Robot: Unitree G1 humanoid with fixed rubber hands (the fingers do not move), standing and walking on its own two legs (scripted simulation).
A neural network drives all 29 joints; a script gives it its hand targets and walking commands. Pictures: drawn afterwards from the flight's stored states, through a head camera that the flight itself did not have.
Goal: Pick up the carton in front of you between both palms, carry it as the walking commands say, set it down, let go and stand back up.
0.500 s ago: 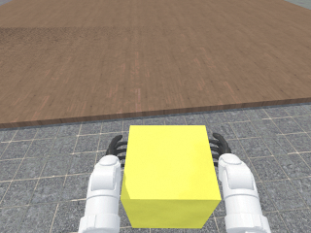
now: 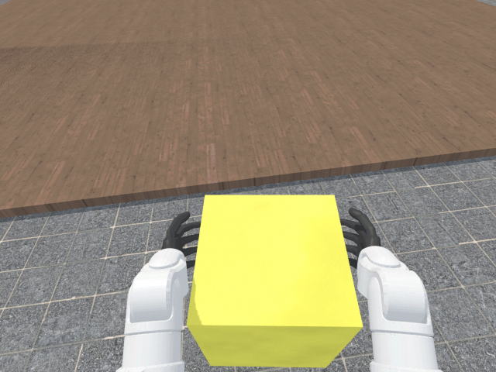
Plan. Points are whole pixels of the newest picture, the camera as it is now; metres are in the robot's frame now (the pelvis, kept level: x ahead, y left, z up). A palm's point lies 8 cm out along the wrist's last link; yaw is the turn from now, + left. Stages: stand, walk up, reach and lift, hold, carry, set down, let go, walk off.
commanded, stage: carry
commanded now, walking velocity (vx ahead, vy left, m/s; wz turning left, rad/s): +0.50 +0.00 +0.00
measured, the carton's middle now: (268, 285) +0.27 +0.00 +0.00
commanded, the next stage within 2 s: none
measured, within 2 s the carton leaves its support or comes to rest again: neither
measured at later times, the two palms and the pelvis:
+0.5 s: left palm (196, 149) +0.52 +0.14 +0.11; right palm (340, 150) +0.51 -0.16 +0.10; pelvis +0.25 +0.00 +0.01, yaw -1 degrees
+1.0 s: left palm (219, 91) +0.82 +0.11 +0.09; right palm (323, 86) +0.83 -0.18 +0.09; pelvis +0.56 -0.04 +0.00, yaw +1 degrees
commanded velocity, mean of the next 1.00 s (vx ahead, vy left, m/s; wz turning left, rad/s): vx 0.50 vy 0.00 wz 0.00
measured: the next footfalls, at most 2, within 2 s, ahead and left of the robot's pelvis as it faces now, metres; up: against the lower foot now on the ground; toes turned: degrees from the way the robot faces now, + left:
left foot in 0.26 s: +0.22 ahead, +0.13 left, +0.00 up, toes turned +11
right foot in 0.58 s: +0.45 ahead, -0.11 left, +0.00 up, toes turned -13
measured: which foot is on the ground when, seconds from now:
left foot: up 0.00-0.24, down 0.26-0.60, up 0.62-1.00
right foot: down 0.00-0.28, up 0.30-0.56, down 0.58-1.00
